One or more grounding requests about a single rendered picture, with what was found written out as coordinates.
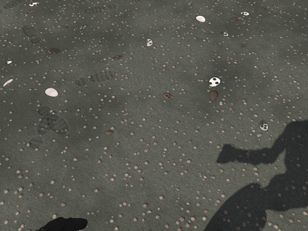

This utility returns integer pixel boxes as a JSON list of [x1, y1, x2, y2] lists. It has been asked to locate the left robot hand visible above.
[[35, 217, 88, 231]]

